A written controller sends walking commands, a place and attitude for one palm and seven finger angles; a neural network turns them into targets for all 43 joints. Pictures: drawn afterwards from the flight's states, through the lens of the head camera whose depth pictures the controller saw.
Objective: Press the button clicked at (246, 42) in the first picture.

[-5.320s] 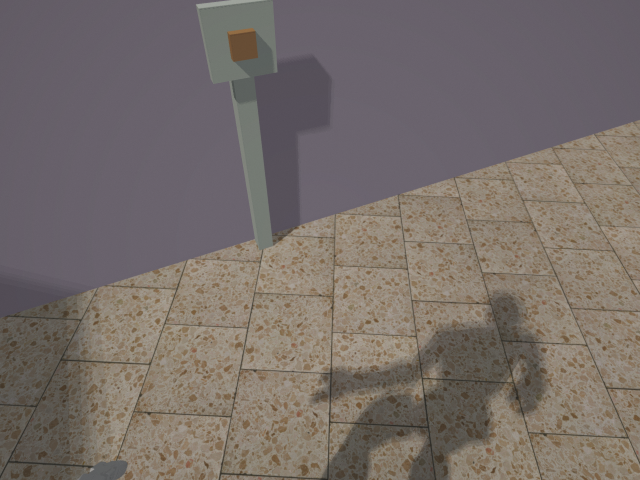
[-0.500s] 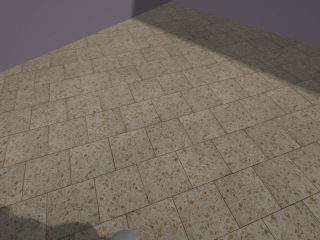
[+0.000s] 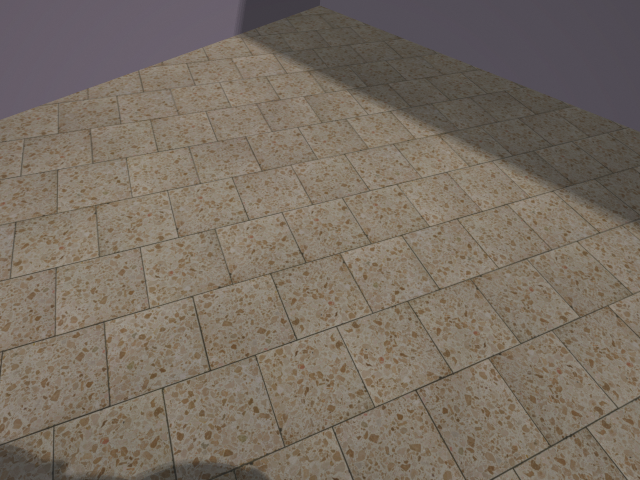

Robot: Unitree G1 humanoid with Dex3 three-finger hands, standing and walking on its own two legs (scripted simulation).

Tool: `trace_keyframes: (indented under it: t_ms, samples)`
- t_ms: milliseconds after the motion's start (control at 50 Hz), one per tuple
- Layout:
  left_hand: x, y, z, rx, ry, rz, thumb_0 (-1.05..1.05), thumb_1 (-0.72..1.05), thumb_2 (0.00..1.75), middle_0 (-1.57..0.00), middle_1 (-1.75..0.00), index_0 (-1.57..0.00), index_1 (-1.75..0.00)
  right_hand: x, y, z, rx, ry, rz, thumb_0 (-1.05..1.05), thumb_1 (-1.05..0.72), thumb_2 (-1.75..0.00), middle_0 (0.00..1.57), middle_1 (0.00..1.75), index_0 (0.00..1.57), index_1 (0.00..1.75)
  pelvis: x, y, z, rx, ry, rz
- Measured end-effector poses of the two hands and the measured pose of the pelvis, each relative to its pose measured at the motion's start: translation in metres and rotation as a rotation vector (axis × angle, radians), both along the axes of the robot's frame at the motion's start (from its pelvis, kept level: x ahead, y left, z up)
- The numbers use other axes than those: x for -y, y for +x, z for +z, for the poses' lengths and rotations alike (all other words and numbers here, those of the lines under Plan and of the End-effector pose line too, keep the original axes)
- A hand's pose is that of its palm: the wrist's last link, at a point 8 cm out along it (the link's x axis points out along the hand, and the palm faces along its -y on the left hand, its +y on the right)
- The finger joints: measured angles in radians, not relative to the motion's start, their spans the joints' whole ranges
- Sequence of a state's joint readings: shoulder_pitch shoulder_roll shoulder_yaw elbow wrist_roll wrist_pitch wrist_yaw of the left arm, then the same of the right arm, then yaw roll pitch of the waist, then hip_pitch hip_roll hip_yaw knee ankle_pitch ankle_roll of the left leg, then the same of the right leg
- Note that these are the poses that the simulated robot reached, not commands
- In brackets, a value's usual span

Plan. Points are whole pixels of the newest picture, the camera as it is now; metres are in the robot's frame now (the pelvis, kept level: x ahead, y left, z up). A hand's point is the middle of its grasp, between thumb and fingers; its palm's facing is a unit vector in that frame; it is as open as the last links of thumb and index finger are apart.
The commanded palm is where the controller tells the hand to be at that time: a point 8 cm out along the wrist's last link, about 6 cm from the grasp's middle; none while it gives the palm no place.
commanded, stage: turn to face it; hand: left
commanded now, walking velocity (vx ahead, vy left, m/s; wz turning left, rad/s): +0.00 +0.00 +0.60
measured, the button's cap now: out of the picture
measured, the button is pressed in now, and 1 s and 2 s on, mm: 0 0 0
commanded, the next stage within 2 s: none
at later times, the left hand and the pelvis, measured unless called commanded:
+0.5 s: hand out of the picture +0.02 +0.18 -0.17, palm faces +0.33 -0.91 -0.27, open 7.3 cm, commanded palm none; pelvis +0.01 -0.03 -0.01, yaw +19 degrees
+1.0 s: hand out of the picture -0.01 +0.21 -0.16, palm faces +0.57 -0.77 -0.28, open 7.4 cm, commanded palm none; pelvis +0.02 -0.02 -0.01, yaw +35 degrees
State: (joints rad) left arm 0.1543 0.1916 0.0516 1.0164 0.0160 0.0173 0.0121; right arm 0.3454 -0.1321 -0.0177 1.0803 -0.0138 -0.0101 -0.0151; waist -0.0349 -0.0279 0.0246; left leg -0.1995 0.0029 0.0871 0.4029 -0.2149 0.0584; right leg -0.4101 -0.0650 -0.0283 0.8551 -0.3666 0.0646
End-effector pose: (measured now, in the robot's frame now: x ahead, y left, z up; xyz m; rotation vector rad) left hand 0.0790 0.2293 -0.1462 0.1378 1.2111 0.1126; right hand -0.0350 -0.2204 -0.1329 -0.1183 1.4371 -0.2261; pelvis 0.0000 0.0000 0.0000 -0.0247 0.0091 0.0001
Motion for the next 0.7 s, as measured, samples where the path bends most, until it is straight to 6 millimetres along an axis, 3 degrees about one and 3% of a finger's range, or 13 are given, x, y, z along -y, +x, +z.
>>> trace_keyframes:
  t_ms: [120, 180, 240, 340, 440, 520, 600, 660, 700]
  samples:
    - [0.020, 0.036, 0.009, 0.069, 0.019, 0.017, 0.00, 0.91, 0.90, -0.20, -0.30, -0.20, -0.30, 0.009, -0.005, -0.014, -0.076, 0.053, -0.007, 0.01, -0.91, -0.90, 0.20, 0.30, 0.20, 0.30, 0.016, 0.008, -0.005, -0.013, 0.017, 0.062]
    - [0.029, 0.043, 0.012, 0.114, 0.044, 0.042, 0.00, 0.91, 0.90, -0.20, -0.30, -0.20, -0.30, 0.024, 0.008, -0.026, -0.075, 0.073, 0.012, 0.01, -0.91, -0.90, 0.20, 0.30, 0.20, 0.30, 0.028, 0.013, -0.012, -0.020, 0.037, 0.096]
    - [0.034, 0.034, 0.018, 0.129, 0.066, 0.077, 0.00, 0.91, 0.90, -0.20, -0.30, -0.20, -0.30, 0.041, 0.034, -0.031, -0.050, 0.070, 0.060, 0.01, -0.91, -0.90, 0.20, 0.30, 0.20, 0.30, 0.036, 0.014, -0.012, -0.013, 0.037, 0.146]
    - [0.031, -0.001, 0.024, 0.097, 0.090, 0.173, 0.00, 0.91, 0.90, -0.20, -0.30, -0.20, -0.30, 0.063, 0.100, -0.026, 0.038, 0.040, 0.184, 0.01, -0.91, -0.90, 0.20, 0.30, 0.20, 0.30, 0.041, 0.016, -0.007, -0.001, 0.051, 0.224]
    - [0.020, -0.051, 0.019, 0.029, 0.101, 0.276, 0.00, 0.91, 0.90, -0.20, -0.30, -0.20, -0.30, 0.062, 0.172, -0.015, 0.145, 0.003, 0.319, 0.01, -0.91, -0.90, 0.19, 0.29, 0.19, 0.30, 0.038, 0.015, -0.007, 0.006, 0.059, 0.291]
    - [0.006, -0.097, 0.008, -0.047, 0.098, 0.358, 0.00, 0.91, 0.90, -0.20, -0.30, -0.20, -0.30, 0.040, 0.226, -0.003, 0.235, -0.018, 0.437, 0.01, -0.91, -0.90, 0.19, 0.29, 0.19, 0.30, 0.030, 0.013, -0.011, 0.004, 0.052, 0.343]
    - [-0.013, -0.143, -0.011, -0.110, 0.082, 0.445, 0.00, 0.91, 0.90, -0.20, -0.30, -0.20, -0.30, 0.001, 0.269, 0.005, 0.333, -0.038, 0.561, 0.01, -0.91, -0.90, 0.19, 0.29, 0.19, 0.30, 0.012, 0.010, -0.023, 0.000, 0.031, 0.394]
    - [-0.025, -0.167, -0.019, -0.158, 0.080, 0.495, 0.00, 0.91, 0.90, -0.20, -0.30, -0.20, -0.30, -0.024, 0.284, 0.011, 0.392, -0.033, 0.622, 0.01, -0.91, -0.90, 0.19, 0.29, 0.19, 0.30, 0.005, 0.007, -0.026, 0.000, 0.034, 0.422]
    - [-0.030, -0.172, -0.015, -0.162, 0.082, 0.522, 0.00, 0.91, 0.90, -0.20, -0.30, -0.20, -0.30, -0.035, 0.284, 0.016, 0.399, -0.029, 0.646, 0.01, -0.91, -0.90, 0.19, 0.29, 0.20, 0.30, 0.002, 0.005, -0.022, 0.001, 0.022, 0.445]
